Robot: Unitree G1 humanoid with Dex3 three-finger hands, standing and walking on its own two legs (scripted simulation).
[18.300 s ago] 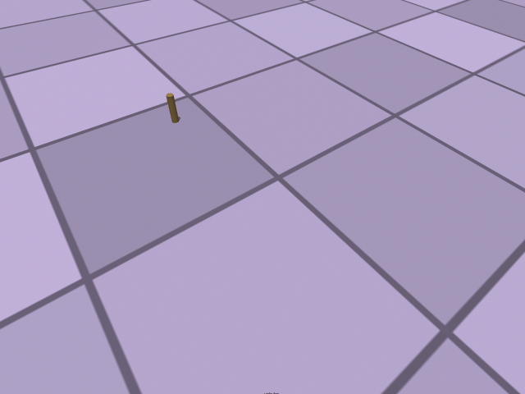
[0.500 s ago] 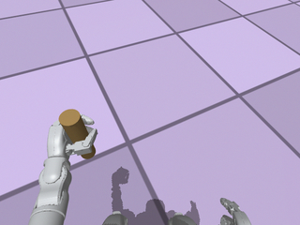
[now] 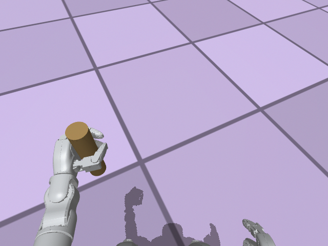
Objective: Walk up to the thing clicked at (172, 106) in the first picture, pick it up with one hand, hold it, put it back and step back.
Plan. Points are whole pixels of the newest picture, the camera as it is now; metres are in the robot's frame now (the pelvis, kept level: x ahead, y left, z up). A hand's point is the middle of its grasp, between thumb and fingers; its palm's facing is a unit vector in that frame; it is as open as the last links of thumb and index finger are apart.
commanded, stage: hold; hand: left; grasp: from the side
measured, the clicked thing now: (89, 152) +0.34 +0.18 +0.03
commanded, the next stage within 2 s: none
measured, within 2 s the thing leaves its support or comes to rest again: neither
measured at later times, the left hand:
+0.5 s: hand (90, 148) +0.33 +0.17 +0.06, palm faces +0.10 -0.99 -0.01, open 5.7 cm
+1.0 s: hand (90, 149) +0.33 +0.17 +0.06, palm faces +0.11 -0.99 -0.01, open 5.7 cm
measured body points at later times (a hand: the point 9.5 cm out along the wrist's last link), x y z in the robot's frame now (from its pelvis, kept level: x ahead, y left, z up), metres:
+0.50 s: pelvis +0.00 +0.00 +0.01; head +0.04 +0.01 +0.46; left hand +0.32 +0.22 +0.06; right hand +0.13 -0.24 -0.10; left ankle +0.01 +0.13 -0.69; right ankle +0.00 -0.13 -0.69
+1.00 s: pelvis +0.00 +0.00 +0.01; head +0.04 +0.01 +0.46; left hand +0.32 +0.22 +0.06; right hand +0.14 -0.24 -0.09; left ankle +0.01 +0.13 -0.69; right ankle +0.00 -0.13 -0.69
